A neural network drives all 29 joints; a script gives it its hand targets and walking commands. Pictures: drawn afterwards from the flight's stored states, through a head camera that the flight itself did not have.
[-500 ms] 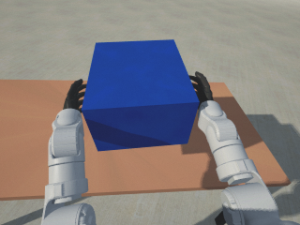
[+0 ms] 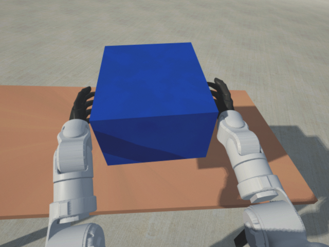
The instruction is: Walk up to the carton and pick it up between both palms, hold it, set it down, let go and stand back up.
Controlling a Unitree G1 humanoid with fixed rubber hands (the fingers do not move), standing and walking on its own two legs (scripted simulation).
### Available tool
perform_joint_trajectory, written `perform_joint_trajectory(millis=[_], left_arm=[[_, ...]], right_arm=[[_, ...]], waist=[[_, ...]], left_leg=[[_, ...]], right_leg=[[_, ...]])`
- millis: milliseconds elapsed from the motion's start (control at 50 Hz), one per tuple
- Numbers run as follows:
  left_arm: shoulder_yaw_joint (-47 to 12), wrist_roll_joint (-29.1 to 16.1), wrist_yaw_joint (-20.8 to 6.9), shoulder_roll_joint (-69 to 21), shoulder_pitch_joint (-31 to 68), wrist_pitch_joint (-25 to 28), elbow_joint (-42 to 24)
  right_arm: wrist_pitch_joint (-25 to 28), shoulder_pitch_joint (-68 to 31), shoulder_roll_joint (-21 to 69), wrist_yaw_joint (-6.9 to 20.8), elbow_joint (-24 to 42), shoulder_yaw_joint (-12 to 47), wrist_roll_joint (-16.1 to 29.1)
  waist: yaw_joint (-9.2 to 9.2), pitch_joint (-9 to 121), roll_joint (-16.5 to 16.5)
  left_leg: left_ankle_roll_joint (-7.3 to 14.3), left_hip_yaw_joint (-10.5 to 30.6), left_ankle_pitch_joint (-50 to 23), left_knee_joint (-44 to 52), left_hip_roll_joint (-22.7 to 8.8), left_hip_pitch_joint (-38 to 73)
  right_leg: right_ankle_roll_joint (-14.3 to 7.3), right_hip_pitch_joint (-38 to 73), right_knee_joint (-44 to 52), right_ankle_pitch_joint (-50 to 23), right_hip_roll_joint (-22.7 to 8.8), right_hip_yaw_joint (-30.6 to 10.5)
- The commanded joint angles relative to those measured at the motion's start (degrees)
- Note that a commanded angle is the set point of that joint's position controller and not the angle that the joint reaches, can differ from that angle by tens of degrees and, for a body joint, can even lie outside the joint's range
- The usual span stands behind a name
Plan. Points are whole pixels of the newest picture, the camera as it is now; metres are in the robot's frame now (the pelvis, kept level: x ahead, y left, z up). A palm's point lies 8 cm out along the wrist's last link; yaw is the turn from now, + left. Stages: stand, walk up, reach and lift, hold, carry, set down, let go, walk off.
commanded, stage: hold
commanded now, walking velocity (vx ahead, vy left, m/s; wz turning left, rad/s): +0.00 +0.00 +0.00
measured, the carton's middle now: (152, 98) +0.45 +0.02 +0.16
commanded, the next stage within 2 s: set down in 1.48 s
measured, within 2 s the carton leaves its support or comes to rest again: neither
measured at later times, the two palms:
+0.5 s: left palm (79, 121) +0.35 +0.18 +0.17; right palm (224, 110) +0.37 -0.15 +0.19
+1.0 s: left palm (81, 121) +0.35 +0.18 +0.16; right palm (225, 110) +0.37 -0.15 +0.18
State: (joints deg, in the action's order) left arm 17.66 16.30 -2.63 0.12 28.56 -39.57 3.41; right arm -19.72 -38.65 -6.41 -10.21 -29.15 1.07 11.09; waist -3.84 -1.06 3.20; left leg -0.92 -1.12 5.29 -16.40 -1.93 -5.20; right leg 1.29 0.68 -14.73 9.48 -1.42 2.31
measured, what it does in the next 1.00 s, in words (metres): stands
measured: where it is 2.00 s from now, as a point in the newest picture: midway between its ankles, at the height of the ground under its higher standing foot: outside the picture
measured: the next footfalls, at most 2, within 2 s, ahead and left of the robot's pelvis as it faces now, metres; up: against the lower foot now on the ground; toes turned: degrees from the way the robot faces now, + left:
none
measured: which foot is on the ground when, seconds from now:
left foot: down 0.00-1.00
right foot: down 0.00-1.00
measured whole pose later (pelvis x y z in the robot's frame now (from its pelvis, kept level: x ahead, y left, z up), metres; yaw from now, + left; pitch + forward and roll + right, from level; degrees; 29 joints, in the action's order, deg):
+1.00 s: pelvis +0.00 +0.00 +0.00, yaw +0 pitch -6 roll +0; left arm 18.1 16.8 -3.0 -0.3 27.9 -40.1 2.7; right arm -20.3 -38.4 -6.1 -10.3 -28.8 1.1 11.1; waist -4.3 -1.1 3.3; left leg -1.0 -1.1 5.5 -16.2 -1.9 -4.3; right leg 1.3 1.4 -14.8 9.8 -1.4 2.3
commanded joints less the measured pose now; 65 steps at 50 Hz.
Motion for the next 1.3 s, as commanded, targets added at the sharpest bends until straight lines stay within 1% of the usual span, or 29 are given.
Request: perform_joint_trajectory(millis=[0, 40, 80, 120, 200, 240, 300, 320, 340, 440, 540, 560, 600, 620, 640, 680, 740, 760, 800, 820, 860, 880, 920, 960, 1020, 1060, 1120, 1200, 1280], left_arm=[[-29.1, -11.0, -8.4, -25.1, 41.7, 5.4, -10.7], [-29.6, -11.1, -8.3, -25.4, 39.8, 5.0, -12.3], [-28.6, -10.7, -8.9, -24.6, 40.0, 4.7, -10.5], [-30.3, -11.9, -8.7, -25.4, 39.9, 5.0, -11.7], [-27.9, -10.2, -8.3, -24.7, 39.3, 4.9, -10.0], [-28.9, -10.9, -8.2, -25.5, 39.9, 4.8, -11.7], [-29.9, -11.6, -8.5, -24.7, 37.2, 4.9, -13.1], [-29.6, -11.8, -8.6, -24.6, 37.9, 4.8, -12.9], [-30.7, -12.3, -8.4, -25.0, 38.1, 5.0, -14.3], [-27.7, -10.4, -8.7, -24.3, 40.9, 4.3, -9.3], [-29.4, -11.1, -9.0, -26.1, 39.8, 5.0, -11.0], [-29.2, -11.0, -8.9, -25.5, 40.4, 4.9, -9.2], [-30.9, -12.0, -8.3, -26.7, 41.4, 5.3, -11.6], [-29.0, -11.0, -8.5, -25.7, 40.5, 5.0, -8.0], [-28.7, -10.8, -8.5, -26.1, 41.1, 5.3, -8.9], [-28.2, -10.6, -8.5, -25.5, 39.8, 5.0, -9.8], [-29.1, -11.3, -8.6, -25.8, 38.5, 5.3, -11.4], [-28.1, -10.5, -8.6, -24.9, 39.1, 5.1, -9.4], [-29.5, -10.6, -8.3, -25.6, 38.5, 5.0, -12.6], [-28.6, -10.5, -8.5, -24.7, 39.0, 4.6, -10.9], [-28.7, -10.9, -8.9, -25.3, 36.9, 4.4, -11.3], [-27.2, -9.7, -9.2, -23.8, 38.0, 4.3, -9.8], [-27.8, -10.1, -9.5, -25.0, 39.5, 4.3, -9.8], [-28.1, -9.7, -9.1, -25.1, 38.5, 4.1, -10.7], [-31.7, -12.5, -8.0, -25.6, 39.4, 5.5, -15.5], [-31.3, -12.2, -7.7, -25.6, 38.8, 5.5, -14.7], [-28.2, -10.3, -8.9, -23.4, 37.1, 4.7, -10.6], [-28.9, -11.0, -9.4, -24.7, 39.8, 4.5, -11.4], [-30.0, -10.9, -8.2, -25.9, 41.3, 4.5, -11.3]], right_arm=[[4.1, -37.6, 32.4, 7.1, 19.1, 17.7, 4.6], [3.8, -33.9, 32.2, 7.4, 18.4, 17.6, 5.0], [3.7, -36.2, 31.3, 7.3, 19.0, 17.1, 4.7], [4.2, -37.2, 32.0, 7.3, 21.7, 17.9, 5.0], [3.8, -35.6, 31.2, 7.9, 17.5, 17.1, 4.5], [4.3, -37.2, 31.6, 8.0, 19.7, 17.9, 5.1], [4.5, -37.0, 32.3, 6.5, 25.4, 21.1, 6.7], [4.5, -39.3, 32.2, 6.3, 27.2, 21.7, 6.9], [4.2, -38.0, 32.9, 6.2, 27.1, 21.9, 7.1], [2.8, -35.3, 31.3, 7.6, 16.6, 16.1, 3.4], [4.2, -37.0, 32.8, 7.4, 21.0, 18.5, 4.6], [4.3, -39.1, 31.9, 7.2, 21.0, 18.0, 4.8], [4.5, -38.5, 32.4, 7.4, 21.4, 18.0, 5.2], [4.2, -38.5, 32.1, 7.3, 19.7, 17.2, 4.3], [4.2, -38.1, 32.4, 7.5, 18.9, 16.9, 3.9], [4.1, -36.1, 32.6, 7.6, 18.3, 17.6, 4.5], [4.8, -37.5, 32.9, 7.2, 22.7, 19.6, 5.3], [4.4, -38.4, 32.0, 7.1, 21.3, 19.0, 5.1], [3.7, -34.2, 31.4, 7.4, 19.0, 19.1, 5.5], [3.9, -36.8, 31.5, 7.4, 20.6, 19.2, 5.7], [4.1, -36.3, 32.2, 6.9, 22.4, 19.6, 5.6], [3.2, -34.5, 31.8, 6.8, 18.5, 18.4, 5.1], [3.7, -36.8, 32.1, 7.2, 19.7, 17.6, 4.4], [3.6, -35.4, 31.3, 7.5, 19.0, 17.5, 4.9], [4.7, -37.1, 32.3, 7.4, 25.2, 20.4, 6.7], [4.8, -37.9, 31.7, 7.0, 25.9, 20.3, 6.5], [3.4, -34.0, 32.0, 6.9, 19.9, 19.1, 4.3], [3.6, -37.9, 32.3, 7.1, 22.8, 19.2, 4.7], [3.6, -37.4, 31.0, 7.7, 18.9, 17.1, 5.0]], waist=[[-0.76, 25.2, -4.8], [-1.59, 24.9, -5.5], [-0.85, 24.9, -5.1], [-1.45, 27.0, -5.6], [-0.18, 24.1, -4.3], [0.02, 26.3, -4.8], [-0.26, 29.2, -3.9], [0.42, 30.3, -3.4], [-0.35, 30.3, -3.9], [-0.61, 20.9, -4.8], [-0.95, 27.5, -4.0], [-0.66, 26.2, -4.7], [-1.04, 28.0, -5.9], [-0.84, 24.5, -4.9], [-0.76, 24.6, -4.3], [-0.53, 24.6, -3.6], [-0.17, 28.4, -3.6], [0.08, 26.3, -3.8], [-0.8, 25.6, -5.3], [0.16, 24.7, -4.7], [-0.6, 25.4, -3.3], [-0.68, 21.7, -3.6], [-0.78, 23.6, -3.7], [-0.42, 23.0, -5.4], [-0.66, 30.3, -5.1], [-0.34, 29.5, -5.0], [-0.57, 23.1, -2.4], [-0.19, 25.3, -3.8], [-0.95, 23.8, -7.5]], left_leg=[[-0.7, -1.6, -9.6, -1.2, 4.1, 15.4], [-1.2, -1.4, -11.5, -1.3, 4.0, 16.6], [-1.2, -1.3, -10.1, -1.2, 4.1, 15.6], [-1.3, -1.0, -11.6, -1.9, 4.3, 16.3], [-0.8, -1.4, -9.6, -0.7, 3.7, 15.5], [-1.0, -1.5, -12.4, -1.5, 3.8, 16.2], [-1.1, -1.1, -19.1, -4.1, 4.6, 17.8], [-1.0, -1.2, -17.8, -3.9, 4.7, 17.3], [-1.0, -1.2, -17.5, -4.0, 4.9, 17.4], [-0.3, -1.7, -3.7, 0.8, 4.0, 13.1], [-0.6, -1.5, -11.2, -1.5, 4.2, 16.4], [-0.8, -1.4, -11.0, -1.9, 4.4, 15.9], [-1.2, -1.1, -11.8, -2.3, 4.0, 17.2], [-0.8, -1.4, -8.7, -1.4, 4.1, 16.0], [-0.5, -1.3, -7.7, -0.8, 3.9, 15.6], [-0.3, -1.4, -9.7, -1.0, 4.0, 15.7], [-0.6, -1.5, -14.3, -2.5, 4.3, 17.1], [-0.8, -1.3, -13.2, -2.2, 4.3, 16.4], [-1.6, -1.2, -14.6, -2.3, 4.0, 18.2], [-1.1, -1.4, -12.8, -2.0, 4.3, 16.8], [-0.3, -1.5, -12.7, -2.2, 4.4, 16.5], [-0.4, -1.5, -10.8, -1.3, 4.4, 15.1], [-0.4, -1.7, -8.1, -0.7, 4.4, 14.5], [-0.9, -1.6, -10.0, -0.9, 4.0, 15.4], [-1.5, -1.4, -16.9, -3.4, 4.0, 18.5], [-1.4, -1.3, -17.2, -3.9, 4.2, 18.3], [-0.2, -1.7, -11.5, -1.6, 4.3, 15.4], [-0.4, -1.6, -8.7, -1.0, 4.7, 14.3], [-1.8, -1.0, -9.6, -1.1, 3.8, 16.0]], right_leg=[[0.9, -3.5, 1.4, -8.2, 4.2, 2.4], [0.8, -3.3, 1.3, -10.1, 4.2, 2.4], [0.9, -2.7, 1.4, -9.2, 3.8, 2.2], [1.0, -2.5, 1.4, -10.8, 4.0, 2.2], [0.6, -4.1, 1.9, -6.5, 4.5, 2.5], [0.6, -3.1, 1.6, -8.7, 4.7, 2.6], [1.5, 0.8, 0.2, -19.7, 4.5, 1.9], [1.7, 0.9, 0.2, -18.4, 4.6, 1.9], [1.8, 0.8, 0.1, -18.7, 4.3, 1.9], [0.5, -5.5, 2.7, -2.3, 3.6, 2.4], [1.0, -1.6, 1.4, -10.9, 4.4, 2.5], [1.1, -2.5, 1.8, -10.1, 4.1, 2.4], [0.7, -3.7, 1.4, -9.3, 4.4, 2.5], [0.7, -4.5, 2.2, -7.2, 3.9, 2.2], [0.8, -4.5, 2.0, -5.9, 4.2, 2.5], [0.9, -3.5, 1.9, -8.0, 4.1, 2.2], [1.2, -1.2, 1.0, -13.2, 4.6, 2.5], [1.3, -1.8, 1.2, -12.4, 4.4, 2.5], [0.8, -2.5, 1.0, -12.4, 4.8, 2.7], [0.9, -2.9, 1.8, -10.5, 4.4, 2.4], [1.4, -1.8, 1.6, -13.2, 3.9, 2.1], [1.4, -2.1, 1.8, -11.9, 3.7, 2.0], [1.2, -2.8, 2.0, -8.3, 3.6, 2.0], [0.7, -3.0, 1.8, -8.1, 4.0, 2.4], [1.1, -1.7, 0.4, -14.8, 4.9, 2.4], [1.1, -2.3, 0.5, -14.8, 5.0, 2.5], [1.5, -1.8, 1.3, -12.8, 4.0, 2.3], [1.4, -1.4, 1.6, -10.8, 3.5, 1.9], [0.1, -4.5, 1.7, -6.7, 4.3, 2.7]])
